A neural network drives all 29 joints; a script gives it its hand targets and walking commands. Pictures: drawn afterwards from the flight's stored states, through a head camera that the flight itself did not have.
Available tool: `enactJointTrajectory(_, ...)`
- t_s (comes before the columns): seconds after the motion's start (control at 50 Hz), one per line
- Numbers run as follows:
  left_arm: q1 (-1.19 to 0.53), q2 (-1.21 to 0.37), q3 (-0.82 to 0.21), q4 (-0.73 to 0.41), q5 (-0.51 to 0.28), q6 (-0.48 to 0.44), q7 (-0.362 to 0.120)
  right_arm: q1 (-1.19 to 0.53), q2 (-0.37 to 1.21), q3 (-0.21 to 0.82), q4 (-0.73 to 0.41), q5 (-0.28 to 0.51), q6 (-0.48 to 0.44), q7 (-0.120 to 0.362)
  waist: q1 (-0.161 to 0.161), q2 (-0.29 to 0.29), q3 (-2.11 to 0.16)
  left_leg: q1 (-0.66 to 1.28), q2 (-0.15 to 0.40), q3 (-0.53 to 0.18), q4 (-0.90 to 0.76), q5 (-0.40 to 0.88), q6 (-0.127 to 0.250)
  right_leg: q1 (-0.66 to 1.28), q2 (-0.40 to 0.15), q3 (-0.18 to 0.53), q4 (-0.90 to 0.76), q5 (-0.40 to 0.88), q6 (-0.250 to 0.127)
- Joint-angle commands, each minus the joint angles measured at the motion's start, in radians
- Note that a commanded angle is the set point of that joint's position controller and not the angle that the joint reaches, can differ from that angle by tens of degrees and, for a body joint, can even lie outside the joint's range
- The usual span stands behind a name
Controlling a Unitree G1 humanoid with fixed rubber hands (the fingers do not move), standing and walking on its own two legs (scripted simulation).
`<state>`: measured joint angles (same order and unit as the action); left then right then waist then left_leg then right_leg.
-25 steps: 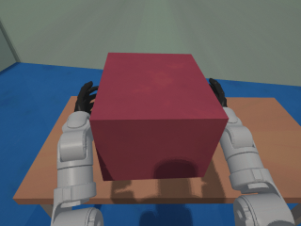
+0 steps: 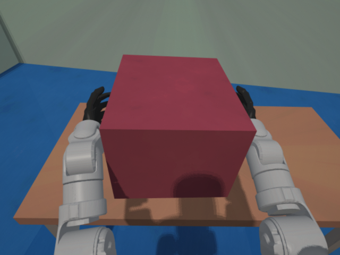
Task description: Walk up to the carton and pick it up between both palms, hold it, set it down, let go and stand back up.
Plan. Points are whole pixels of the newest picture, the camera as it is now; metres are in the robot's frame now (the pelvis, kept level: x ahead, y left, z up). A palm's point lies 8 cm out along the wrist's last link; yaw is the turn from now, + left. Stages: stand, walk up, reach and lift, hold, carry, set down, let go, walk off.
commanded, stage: hold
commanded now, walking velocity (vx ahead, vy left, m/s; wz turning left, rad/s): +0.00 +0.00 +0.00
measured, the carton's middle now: (171, 120) +0.39 +0.00 +0.16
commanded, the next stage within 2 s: none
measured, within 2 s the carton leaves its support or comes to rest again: neither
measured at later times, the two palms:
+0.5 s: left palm (92, 125) +0.36 +0.18 +0.18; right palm (244, 120) +0.36 -0.16 +0.18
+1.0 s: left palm (93, 119) +0.37 +0.17 +0.19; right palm (243, 117) +0.37 -0.17 +0.18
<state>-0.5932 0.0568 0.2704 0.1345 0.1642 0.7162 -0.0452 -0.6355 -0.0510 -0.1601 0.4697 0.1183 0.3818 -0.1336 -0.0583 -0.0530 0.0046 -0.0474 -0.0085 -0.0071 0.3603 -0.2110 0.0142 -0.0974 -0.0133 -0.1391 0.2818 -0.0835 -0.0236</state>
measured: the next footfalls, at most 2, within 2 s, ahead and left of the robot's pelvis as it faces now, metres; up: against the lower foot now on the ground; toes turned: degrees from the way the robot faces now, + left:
none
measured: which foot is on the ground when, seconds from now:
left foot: down 0.00-1.00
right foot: down 0.00-1.00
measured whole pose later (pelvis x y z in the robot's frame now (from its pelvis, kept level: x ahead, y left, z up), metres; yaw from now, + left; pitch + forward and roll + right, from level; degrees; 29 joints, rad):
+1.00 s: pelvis +0.00 +0.00 +0.00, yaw -1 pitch -6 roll -1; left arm -0.59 0.06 0.26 0.14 0.17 0.70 -0.04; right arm -0.65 -0.07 -0.14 0.47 0.13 0.38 -0.14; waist -0.05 -0.03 0.01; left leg -0.04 -0.01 0.00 0.37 -0.22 0.02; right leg -0.09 -0.01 -0.13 0.28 -0.09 -0.02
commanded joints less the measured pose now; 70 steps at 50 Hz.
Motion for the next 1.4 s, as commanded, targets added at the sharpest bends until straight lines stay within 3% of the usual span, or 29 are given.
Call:
enactJointTrajectory(0.0, -0.684, -0.520, -0.453, -0.219, -0.129, -0.064, -0.128, -0.797, 0.512, 0.467, -0.369, 0.121, -0.076, 0.114, -0.007, 0.085, -0.474, -0.085, -0.043, -0.008, -0.057, 0.330, -0.051, 0.399, 0.046, 0.071, 0.040, 0.209, 0.042)
enactJointTrajectory(0.08, -0.665, -0.498, -0.441, -0.233, -0.126, -0.061, -0.133, -0.785, 0.511, 0.494, -0.391, 0.134, -0.064, 0.108, 0.000, 0.061, -0.468, -0.087, -0.047, -0.005, -0.051, 0.340, -0.045, 0.404, 0.046, 0.071, 0.037, 0.225, 0.046)
enactJointTrajectory(0.14, -0.637, -0.484, -0.408, -0.208, -0.095, -0.048, -0.139, -0.737, 0.503, 0.474, -0.332, 0.120, -0.050, 0.112, 0.006, 0.057, -0.381, -0.116, -0.043, 0.001, -0.082, 0.264, -0.038, 0.387, 0.042, 0.074, 0.024, 0.161, 0.042)
enactJointTrajectory(0.28, -0.660, -0.509, -0.474, -0.274, -0.127, -0.041, -0.136, -0.750, 0.496, 0.473, -0.398, 0.132, -0.054, 0.115, -0.022, 0.106, -0.436, -0.065, -0.037, -0.006, -0.056, 0.349, -0.067, 0.377, 0.051, 0.067, 0.033, 0.196, 0.036)
enactJointTrajectory(0.3, -0.672, -0.493, -0.467, -0.264, -0.120, -0.041, -0.137, -0.730, 0.487, 0.462, -0.353, 0.127, -0.043, 0.113, -0.036, 0.106, -0.401, -0.070, -0.039, -0.006, -0.060, 0.331, -0.069, 0.364, 0.047, 0.070, 0.028, 0.182, 0.038)
enactJointTrajectory(0.34, -0.672, -0.503, -0.483, -0.290, -0.130, -0.042, -0.138, -0.729, 0.489, 0.461, -0.381, 0.129, -0.047, 0.112, -0.042, 0.116, -0.418, -0.071, -0.040, -0.008, -0.063, 0.320, -0.073, 0.371, 0.046, 0.068, 0.030, 0.183, 0.038)
enactJointTrajectory(0.5, -0.650, -0.490, -0.430, -0.197, -0.107, -0.036, -0.137, -0.765, 0.475, 0.446, -0.358, 0.107, -0.052, 0.124, -0.007, 0.090, -0.369, -0.108, -0.032, -0.006, -0.091, 0.241, -0.051, 0.360, 0.042, 0.066, 0.018, 0.106, 0.033)
enactJointTrajectory(0.62, -0.663, -0.517, -0.468, -0.269, -0.123, -0.043, -0.125, -0.743, 0.475, 0.465, -0.359, 0.126, -0.061, 0.130, -0.018, 0.103, -0.442, -0.020, -0.020, -0.015, -0.055, 0.386, -0.074, 0.342, 0.061, 0.057, 0.026, 0.156, 0.029)
enactJointTrajectory(0.66, -0.668, -0.512, -0.460, -0.239, -0.112, -0.038, -0.126, -0.745, 0.464, 0.444, -0.335, 0.111, -0.060, 0.134, -0.020, 0.108, -0.400, -0.027, -0.021, -0.011, -0.060, 0.354, -0.072, 0.315, 0.058, 0.055, 0.011, 0.112, 0.025)
enactJointTrajectory(0.72, -0.638, -0.507, -0.452, -0.230, -0.118, -0.040, -0.127, -0.766, 0.478, 0.466, -0.378, 0.122, -0.068, 0.129, -0.004, 0.083, -0.427, -0.048, -0.029, -0.008, -0.062, 0.335, -0.056, 0.348, 0.054, 0.061, 0.019, 0.149, 0.031)
enactJointTrajectory(0.74, -0.739, -0.512, -0.465, -0.200, -0.116, -0.053, -0.125, -0.821, 0.492, 0.458, -0.331, 0.116, -0.067, 0.131, -0.004, 0.129, -0.380, -0.112, -0.041, 0.002, -0.075, 0.260, -0.055, 0.341, 0.034, 0.074, 0.020, 0.084, 0.036)
enactJointTrajectory(0.78, -0.718, -0.530, -0.459, -0.169, -0.114, -0.062, -0.117, -0.816, 0.515, 0.446, -0.305, 0.102, -0.074, 0.140, 0.002, 0.104, -0.368, -0.129, -0.027, 0.001, -0.098, 0.199, -0.039, 0.332, 0.035, 0.077, 0.019, 0.047, 0.033)
enactJointTrajectory(0.9, -0.714, -0.546, -0.468, -0.178, -0.137, -0.082, -0.114, -0.831, 0.534, 0.479, -0.327, 0.124, -0.077, 0.125, 0.003, 0.078, -0.461, -0.097, -0.039, -0.001, -0.060, 0.323, -0.043, 0.389, 0.044, 0.086, 0.037, 0.178, 0.041)
enactJointTrajectory(1.08, -0.714, -0.534, -0.460, -0.192, -0.138, -0.086, -0.125, -0.803, 0.532, 0.486, -0.330, 0.130, -0.062, 0.110, -0.007, 0.066, -0.454, -0.107, -0.044, -0.004, -0.063, 0.331, -0.047, 0.411, 0.045, 0.089, 0.038, 0.219, 0.045)
enactJointTrajectory(1.38, -0.733, -0.562, -0.481, -0.192, -0.137, -0.079, -0.106, -0.812, 0.508, 0.464, -0.305, 0.134, -0.061, 0.132, -0.004, 0.098, -0.435, -0.074, -0.026, -0.016, -0.062, 0.340, -0.061, 0.342, 0.052, 0.084, 0.021, 0.130, 0.030)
